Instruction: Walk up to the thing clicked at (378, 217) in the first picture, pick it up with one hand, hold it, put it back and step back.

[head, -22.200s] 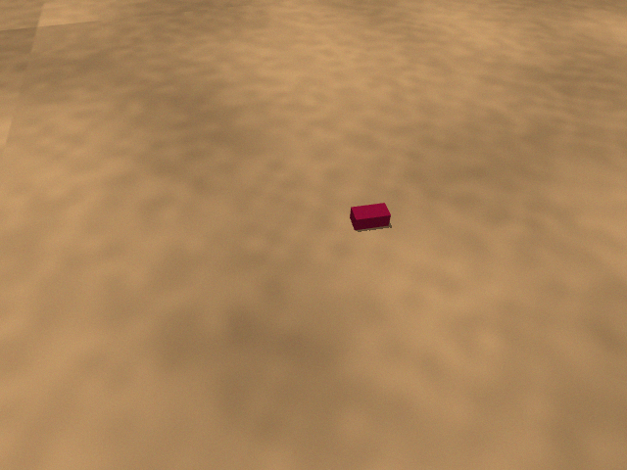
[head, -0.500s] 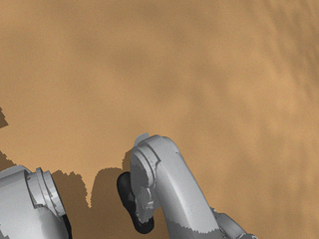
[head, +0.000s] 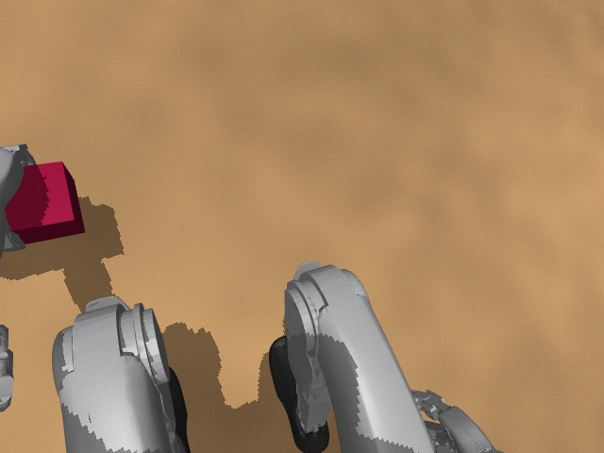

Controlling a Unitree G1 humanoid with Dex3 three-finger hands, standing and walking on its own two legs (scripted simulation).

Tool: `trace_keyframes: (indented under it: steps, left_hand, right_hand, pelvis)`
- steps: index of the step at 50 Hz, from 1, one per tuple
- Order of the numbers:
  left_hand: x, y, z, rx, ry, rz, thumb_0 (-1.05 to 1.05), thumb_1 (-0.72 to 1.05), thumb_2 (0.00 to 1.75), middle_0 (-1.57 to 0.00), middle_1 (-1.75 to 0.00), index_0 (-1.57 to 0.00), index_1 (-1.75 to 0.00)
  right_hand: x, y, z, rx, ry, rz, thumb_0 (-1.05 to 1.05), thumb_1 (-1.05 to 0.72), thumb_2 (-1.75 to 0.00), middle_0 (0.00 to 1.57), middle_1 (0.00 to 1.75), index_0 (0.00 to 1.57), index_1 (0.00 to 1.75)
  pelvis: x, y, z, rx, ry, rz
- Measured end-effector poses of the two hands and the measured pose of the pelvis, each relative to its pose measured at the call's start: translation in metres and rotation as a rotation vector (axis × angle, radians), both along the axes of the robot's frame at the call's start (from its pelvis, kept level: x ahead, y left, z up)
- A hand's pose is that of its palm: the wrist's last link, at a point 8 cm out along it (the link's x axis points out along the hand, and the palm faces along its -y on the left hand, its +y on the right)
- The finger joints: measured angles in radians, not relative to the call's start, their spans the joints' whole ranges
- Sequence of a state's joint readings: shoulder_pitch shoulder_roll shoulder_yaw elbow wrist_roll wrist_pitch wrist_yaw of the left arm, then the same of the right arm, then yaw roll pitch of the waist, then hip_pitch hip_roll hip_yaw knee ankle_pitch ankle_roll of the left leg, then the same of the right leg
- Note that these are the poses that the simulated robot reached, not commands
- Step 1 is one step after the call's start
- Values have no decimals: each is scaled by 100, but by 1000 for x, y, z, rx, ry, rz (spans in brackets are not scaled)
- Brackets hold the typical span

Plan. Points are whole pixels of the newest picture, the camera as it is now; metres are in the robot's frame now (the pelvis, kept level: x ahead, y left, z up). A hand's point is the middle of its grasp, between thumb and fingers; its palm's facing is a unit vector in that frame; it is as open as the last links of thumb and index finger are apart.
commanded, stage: settle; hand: left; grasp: from above
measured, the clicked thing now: (4, 209) +0.45 +0.32 -0.20
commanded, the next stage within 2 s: lift in 0.06 s
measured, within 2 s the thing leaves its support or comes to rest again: neither
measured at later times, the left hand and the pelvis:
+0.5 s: hand out of the picture +0.42 +0.33 -0.09, palm faces -0.49 -0.11 -0.87, open 11.3 cm; pelvis +0.00 +0.00 +0.05, yaw +3 degrees
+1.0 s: hand out of the picture +0.34 +0.33 +0.10, palm faces -0.43 -0.15 -0.89, open 11.3 cm; pelvis +0.00 +0.01 +0.20, yaw +8 degrees
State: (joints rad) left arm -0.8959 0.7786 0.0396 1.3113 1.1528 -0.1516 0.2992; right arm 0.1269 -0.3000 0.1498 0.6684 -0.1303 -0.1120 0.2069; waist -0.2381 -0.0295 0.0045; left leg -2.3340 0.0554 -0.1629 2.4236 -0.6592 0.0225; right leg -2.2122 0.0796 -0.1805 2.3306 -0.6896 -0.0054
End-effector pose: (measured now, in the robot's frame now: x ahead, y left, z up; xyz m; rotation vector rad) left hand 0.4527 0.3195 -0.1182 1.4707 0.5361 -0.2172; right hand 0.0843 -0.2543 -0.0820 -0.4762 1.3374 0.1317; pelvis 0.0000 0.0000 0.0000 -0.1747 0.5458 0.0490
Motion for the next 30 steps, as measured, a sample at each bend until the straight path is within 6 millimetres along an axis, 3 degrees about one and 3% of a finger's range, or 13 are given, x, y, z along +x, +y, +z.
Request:
trace_keyframes:
  steps: [8,16,30]
  left_hand:
    - [0,1,12,-3,-20,-35,0,-23,71,-55,-77,-58,-71]
    - [-3,9,40,8,-30,-13,0,-23,71,-55,-77,-58,-70]
    - [-45,15,113,-33,37,2,0,-24,71,-57,-76,-60,-69]
  right_hand:
    - [-14,-5,5,-50,38,-49,0,-92,-90,20,30,20,30]
    - [-18,-6,17,-69,45,-101,0,-92,-90,20,30,20,30]
    - [8,-3,56,-51,-20,-138,0,-92,-90,20,30,20,30]
  pelvis:
    - [-1,0,4,4,9,11]
    - [-2,1,18,8,32,22]
    - [-3,3,73,36,61,51]
